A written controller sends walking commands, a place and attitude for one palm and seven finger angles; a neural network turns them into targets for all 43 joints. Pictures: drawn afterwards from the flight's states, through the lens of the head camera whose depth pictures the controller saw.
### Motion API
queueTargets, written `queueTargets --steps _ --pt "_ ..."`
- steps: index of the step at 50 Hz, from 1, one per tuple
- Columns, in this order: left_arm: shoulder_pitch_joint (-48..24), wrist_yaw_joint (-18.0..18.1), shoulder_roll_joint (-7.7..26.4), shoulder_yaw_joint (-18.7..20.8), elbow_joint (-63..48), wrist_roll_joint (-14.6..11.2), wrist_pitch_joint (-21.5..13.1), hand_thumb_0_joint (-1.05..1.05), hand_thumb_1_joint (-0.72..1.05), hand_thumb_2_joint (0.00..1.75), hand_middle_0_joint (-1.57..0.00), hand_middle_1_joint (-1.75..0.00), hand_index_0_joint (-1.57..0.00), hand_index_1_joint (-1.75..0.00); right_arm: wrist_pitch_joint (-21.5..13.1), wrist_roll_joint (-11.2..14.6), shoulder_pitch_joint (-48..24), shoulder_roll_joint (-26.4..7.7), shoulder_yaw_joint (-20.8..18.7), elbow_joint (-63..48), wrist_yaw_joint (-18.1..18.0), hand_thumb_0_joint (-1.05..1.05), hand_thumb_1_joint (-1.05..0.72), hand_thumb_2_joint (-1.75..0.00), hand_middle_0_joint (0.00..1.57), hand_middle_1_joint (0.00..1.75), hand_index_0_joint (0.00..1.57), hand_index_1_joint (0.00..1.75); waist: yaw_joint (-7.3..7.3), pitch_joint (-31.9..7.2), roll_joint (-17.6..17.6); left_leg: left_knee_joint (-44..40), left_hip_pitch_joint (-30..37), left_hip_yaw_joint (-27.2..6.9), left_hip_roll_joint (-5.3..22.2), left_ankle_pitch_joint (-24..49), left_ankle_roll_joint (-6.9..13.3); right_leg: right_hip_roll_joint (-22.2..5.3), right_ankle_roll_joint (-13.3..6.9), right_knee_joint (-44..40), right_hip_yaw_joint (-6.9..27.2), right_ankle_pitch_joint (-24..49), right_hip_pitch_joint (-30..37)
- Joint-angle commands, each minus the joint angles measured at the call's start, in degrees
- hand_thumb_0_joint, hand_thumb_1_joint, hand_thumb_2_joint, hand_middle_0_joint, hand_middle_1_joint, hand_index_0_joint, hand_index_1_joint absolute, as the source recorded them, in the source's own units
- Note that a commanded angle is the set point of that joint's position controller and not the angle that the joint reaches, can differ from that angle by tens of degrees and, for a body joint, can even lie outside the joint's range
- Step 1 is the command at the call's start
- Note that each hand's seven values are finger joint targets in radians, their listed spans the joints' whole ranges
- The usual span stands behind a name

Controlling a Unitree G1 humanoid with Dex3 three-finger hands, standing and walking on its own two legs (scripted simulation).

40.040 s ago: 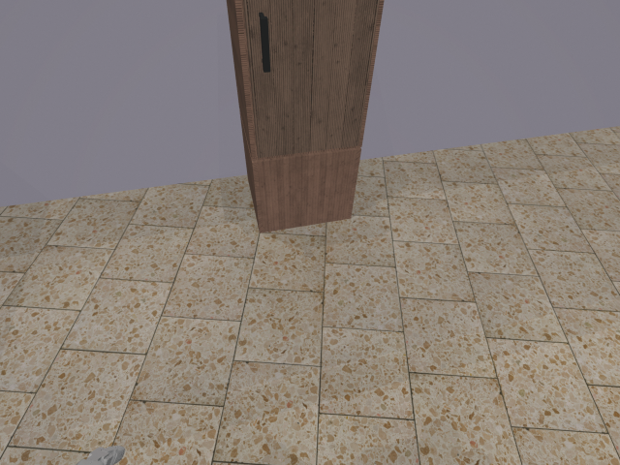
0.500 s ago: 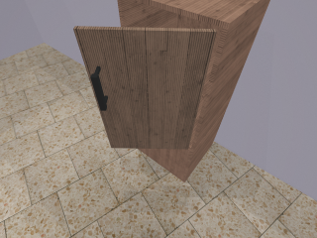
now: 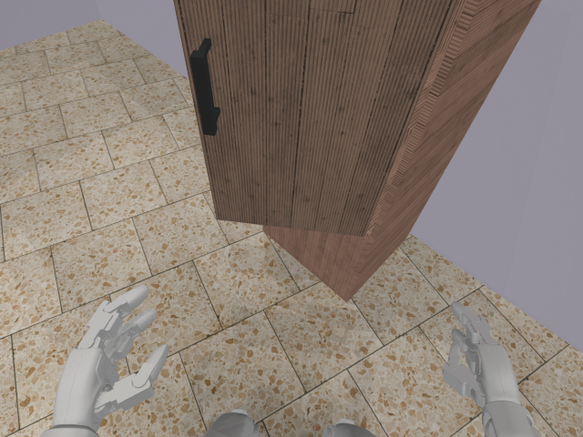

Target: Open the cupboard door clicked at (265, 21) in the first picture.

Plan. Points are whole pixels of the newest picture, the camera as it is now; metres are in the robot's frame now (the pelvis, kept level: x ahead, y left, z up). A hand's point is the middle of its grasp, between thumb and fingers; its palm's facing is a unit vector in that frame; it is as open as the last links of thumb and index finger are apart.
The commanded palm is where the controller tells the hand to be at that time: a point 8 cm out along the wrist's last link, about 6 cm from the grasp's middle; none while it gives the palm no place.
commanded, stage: raise the hand with hooked fingers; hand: left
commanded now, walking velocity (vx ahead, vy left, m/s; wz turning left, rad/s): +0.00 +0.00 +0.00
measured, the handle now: (208, 89) +0.59 +0.21 +0.13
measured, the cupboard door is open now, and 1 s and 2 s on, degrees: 38 38 38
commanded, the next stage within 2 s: move the hooked fingers beside the handle in 1.60 s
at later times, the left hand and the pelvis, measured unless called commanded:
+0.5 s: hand (112, 283) +0.26 +0.24 +0.09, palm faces +0.07 -0.99 -0.10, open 12.0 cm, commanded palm +0.23 +0.30 +0.09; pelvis +0.01 +0.02 +0.02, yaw +0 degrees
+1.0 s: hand (70, 221) +0.30 +0.29 +0.14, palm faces +0.06 -1.00 -0.06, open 13.9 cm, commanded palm +0.28 +0.34 +0.14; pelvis +0.02 +0.03 +0.04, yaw +0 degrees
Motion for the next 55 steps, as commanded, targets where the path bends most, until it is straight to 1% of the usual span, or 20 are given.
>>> queueTargets --steps 1,3,5,7,9,11,13,15,17,21,23,27,30,32,35,37,41,48,53,55 --pt "-17.4 0.1 6.5 -1.1 -28.2 -1.4 -12.0 0.0 0.29 0.64 -0.24 -0.69 -0.24 -0.69 -3.4 0.0 2.8 -4.8 0.3 -3.9 -1.5 0.0 -0.9 -0.9 0.2 0.3 0.2 0.3 -6.35 -13.3 11.0 -5.5 6.2 -2.3 -0.4 12.7 1.6 0.1 2.1 -9.9 8.8 8.3 5.8" --pt "-19.9 -3.4 6.9 -3.6 -22.9 -1.5 -9.6 0.0 0.25 0.62 -0.25 -0.72 -0.25 -0.72 -4.0 0.3 2.5 -6.3 1.2 -2.6 -2.0 0.0 -0.9 -0.9 0.2 0.3 0.2 0.3 -8.07 -10.4 10.7 -5.6 5.7 -3.6 0.0 11.7 1.8 0.7 2.2 -9.5 7.1 8.3 3.7" --pt "-18.2 -6.4 9.1 -2.0 -15.5 -1.9 -4.6 0.0 0.2 0.6 -0.25 -0.75 -0.25 -0.75 -4.1 1.1 3.3 -6.8 1.3 -2.1 -2.7 0.0 -0.9 -0.9 0.2 0.3 0.2 0.3 -7.71 -8.5 6.9 -7.1 3.0 -4.0 -0.3 8.7 1.6 0.5 2.7 -11.7 7.2 5.5 5.6" --pt "-13.4 -8.5 11.4 2.0 -7.9 -2.9 2.9 0.0 0.15 0.58 -0.25 -0.78 -0.25 -0.78 -3.3 2.1 2.8 -7.1 1.4 -3.2 -3.4 0.0 -0.9 -0.9 0.2 0.3 0.2 0.3 -5.38 -8.1 0.3 -9.3 0.1 -3.5 -0.8 7.0 1.5 -0.1 3.5 -15.4 8.2 1.4 9.7" --pt "-11.4 -9.3 13.2 6.1 -6.7 -4.7 9.6 0.0 0.11 0.56 -0.26 -0.81 -0.26 -0.81 -2.5 2.7 1.3 -7.0 1.7 -5.3 -3.7 0.0 -0.9 -0.9 0.2 0.3 0.2 0.3 -1.81 -10.6 0.7 -11.9 1.3 -2.7 -1.6 9.0 1.3 -0.9 3.5 -16.8 8.2 2.4 15.0" --pt "-11.5 -7.2 14.9 10.7 -10.2 -6.5 13.0 0.0 0.06 0.54 -0.26 -0.84 -0.26 -0.84 -2.1 2.4 0.2 -6.0 1.9 -6.3 -3.8 0.0 -0.9 -0.9 0.2 0.3 0.2 0.3 0.25 -13.2 1.0 -13.8 3.3 -2.5 -1.7 11.5 1.0 -1.3 3.7 -17.2 7.4 4.7 18.6" --pt "-11.1 -3.7 15.4 14.8 -13.8 -8.2 12.0 0.0 0.01 0.52 -0.26 -0.87 -0.26 -0.87 -2.3 1.7 0.2 -4.7 2.1 -6.1 -3.5 0.0 -0.9 -0.9 0.2 0.3 0.2 0.3 1.98 -14.4 1.0 -15.0 5.3 -3.1 -1.3 16.3 0.6 -0.4 3.1 -15.3 5.7 11.3 21.5" --pt "-10.4 -0.6 14.6 15.2 -17.9 -7.5 8.3 0.0 -0.03 0.5 -0.27 -0.9 -0.27 -0.9 -3.0 1.3 2.2 -4.0 1.8 -5.3 -2.9 0.0 -0.9 -0.9 0.2 0.3 0.2 0.3 1.59 -14.9 3.8 -15.9 7.9 -2.6 -0.8 20.0 0.2 0.0 2.9 -14.2 4.6 16.8 21.2" --pt "-10.9 1.2 12.7 12.4 -19.0 -5.6 4.6 0.0 -0.08 0.48 -0.27 -0.93 -0.27 -0.93 -3.6 0.7 3.8 -4.2 1.6 -4.2 -2.1 0.0 -0.9 -0.9 0.2 0.3 0.2 0.3 -0.11 -13.2 4.6 -15.9 9.2 -2.3 -0.5 21.7 0.3 0.4 3.0 -13.5 3.9 18.5 18.4" --pt "-17.0 -2.1 11.6 7.1 -13.4 -3.3 1.8 0.0 -0.17 0.44 -0.28 -0.99 -0.28 -0.99 -4.5 0.8 5.3 -6.7 1.4 -2.0 -2.0 0.0 -0.9 -0.9 0.2 0.3 0.2 0.3 -4.2 -7.1 5.4 -15.6 8.4 -2.6 -0.3 15.3 0.7 0.5 3.0 -14.8 4.0 12.1 12.6" --pt "-20.3 -5.3 12.3 6.2 -11.8 -4.1 3.0 0.0 -0.22 0.42 -0.28 -1.02 -0.28 -1.02 -4.8 1.6 5.1 -7.6 1.4 -2.0 -2.8 0.0 -0.9 -0.9 0.2 0.3 0.2 0.3 -4.86 -6.2 5.8 -16.2 9.3 -2.9 -0.4 12.9 0.9 0.5 2.8 -16.4 4.5 9.3 12.5" --pt "-22.6 -7.8 19.0 12.4 -13.4 -5.6 5.9 0.0 -0.31 0.38 -0.29 -1.08 -0.29 -1.08 -5.3 2.1 5.3 -7.8 1.2 -2.2 -4.2 0.0 -0.9 -0.9 0.2 0.3 0.2 0.3 -2.34 -13.8 6.9 -18.3 13.8 -3.2 -0.5 17.7 0.9 0.1 2.8 -17.5 4.6 13.9 19.5" --pt "-23.2 -6.7 21.0 16.5 -14.4 -7.3 6.4 0.0 -0.38 0.35 -0.29 -1.12 -0.29 -1.12 -5.3 1.8 5.1 -7.0 1.7 -1.8 -4.3 0.0 -0.9 -0.9 0.2 0.3 0.2 0.3 -0.99 -14.1 8.5 -19.4 17.1 -3.5 -0.3 24.3 0.1 0.5 2.5 -17.3 3.7 20.2 22.0" --pt "-23.8 -6.0 19.6 16.7 -12.0 -8.1 6.5 0.0 -0.43 0.33 -0.29 -1.15 -0.29 -1.15 -5.2 1.7 4.7 -6.8 2.0 -1.5 -4.1 0.0 -0.9 -0.9 0.2 0.3 0.2 0.3 -1.27 -10.7 6.8 -20.0 16.5 -3.2 -0.3 23.9 -0.1 0.7 2.6 -18.1 3.4 20.5 21.4" --pt "-27.1 -6.7 18.4 14.9 -6.8 -7.5 8.3 0.0 -0.5 0.3 -0.3 -1.2 -0.3 -1.2 -4.5 2.0 4.4 -7.1 2.4 -0.9 -3.8 0.0 -0.9 -0.9 0.2 0.3 0.2 0.3 -2.25 -5.6 7.7 -21.2 16.5 -3.2 -0.3 22.5 -0.3 0.8 2.4 -19.1 3.0 19.6 19.4" --pt "-28.6 -8.2 17.8 13.0 -4.8 -6.6 10.3 0.0 -0.5 0.3 -0.3 -1.2 -0.3 -1.2 -4.4 2.2 4.5 -7.5 2.4 -1.0 -3.9 0.0 -0.9 -0.9 0.2 0.3 0.2 0.3 -2.59 -5.6 9.1 -21.7 17.5 -3.2 -0.2 22.4 -0.2 0.6 2.4 -19.9 3.2 19.4 19.3" --pt "-32.7 -11.8 21.6 14.7 -3.9 -6.5 13.7 0.0 -0.5 0.3 -0.3 -1.2 -0.3 -1.2 -3.9 2.3 4.9 -8.1 2.4 -1.8 -4.5 0.0 -0.9 -0.9 0.2 0.3 0.2 0.3 -2.25 -9.9 5.9 -22.2 19.7 -3.3 -0.2 25.4 0.3 0.7 2.5 -20.9 3.6 23.0 23.1" --pt "-41.6 -11.5 28.0 21.3 -3.5 -7.9 11.9 0.0 -0.5 0.3 -0.3 -1.2 -0.3 -1.2 -3.5 1.8 4.4 -7.7 3.3 -0.9 -4.9 0.0 -0.9 -0.9 0.2 0.3 0.2 0.3 -1.43 -10.4 7.1 -23.9 22.5 -3.8 -0.3 26.2 -0.2 1.3 2.0 -22.5 3.8 23.0 25.2" --pt "-44.1 -14.1 27.1 19.1 2.8 -7.2 14.0 0.0 -0.5 0.3 -0.3 -1.2 -0.3 -1.2 -3.4 2.3 4.5 -8.1 3.4 -0.2 -5.1 0.0 -0.9 -0.9 0.2 0.3 0.2 0.3 -1.83 -8.9 10.3 -25.2 23.5 -3.6 -0.4 25.3 0.0 0.9 1.8 -23.9 4.0 22.2 25.2" --pt "-45.0 -15.3 28.3 19.6 4.1 -7.3 15.5 0.0 -0.5 0.3 -0.3 -1.2 -0.3 -1.2 -3.2 2.4 4.6 -8.2 3.3 -0.2 -5.3 0.0 -0.9 -0.9 0.2 0.3 0.2 0.3 -2.09 -9.9 8.9 -25.7 23.7 -3.5 -0.4 25.0 0.4 0.7 2.1 -24.7 4.1 22.5 25.8"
